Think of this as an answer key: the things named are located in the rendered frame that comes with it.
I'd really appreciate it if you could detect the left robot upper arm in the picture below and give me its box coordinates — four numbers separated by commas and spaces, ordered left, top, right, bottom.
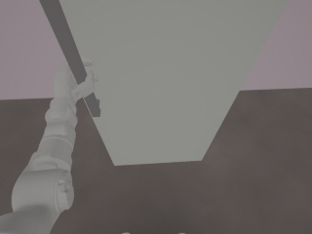
0, 168, 74, 234

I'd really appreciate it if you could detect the robot left hand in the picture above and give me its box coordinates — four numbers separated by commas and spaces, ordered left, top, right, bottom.
53, 56, 99, 105

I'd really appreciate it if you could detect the handle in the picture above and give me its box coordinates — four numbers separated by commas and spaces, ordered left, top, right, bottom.
39, 0, 101, 117

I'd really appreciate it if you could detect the fridge door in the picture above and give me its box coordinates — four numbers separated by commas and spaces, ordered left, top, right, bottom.
38, 0, 289, 166

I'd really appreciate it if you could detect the left robot forearm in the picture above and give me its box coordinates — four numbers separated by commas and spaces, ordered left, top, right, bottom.
11, 97, 78, 211

